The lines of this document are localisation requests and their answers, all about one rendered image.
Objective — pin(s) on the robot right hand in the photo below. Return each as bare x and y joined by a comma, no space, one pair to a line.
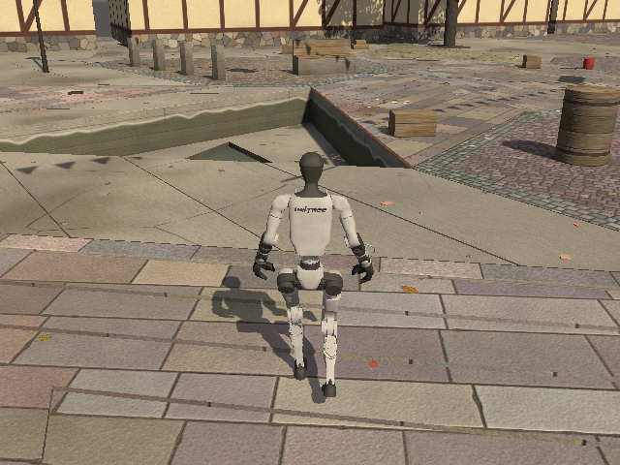
359,269

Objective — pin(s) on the robot right upper arm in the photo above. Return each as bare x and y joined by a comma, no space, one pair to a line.
347,220

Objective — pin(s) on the robot left forearm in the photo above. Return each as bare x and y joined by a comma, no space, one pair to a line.
263,251

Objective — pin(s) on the humanoid robot head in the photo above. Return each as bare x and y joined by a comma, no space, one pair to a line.
311,167

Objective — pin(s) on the robot right forearm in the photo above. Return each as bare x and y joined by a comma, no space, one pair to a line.
361,253

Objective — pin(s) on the right robot foot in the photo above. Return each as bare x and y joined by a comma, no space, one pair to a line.
329,389

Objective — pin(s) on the robot left upper arm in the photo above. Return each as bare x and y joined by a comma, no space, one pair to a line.
274,219

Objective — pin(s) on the robot left hand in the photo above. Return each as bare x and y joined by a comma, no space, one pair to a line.
266,266

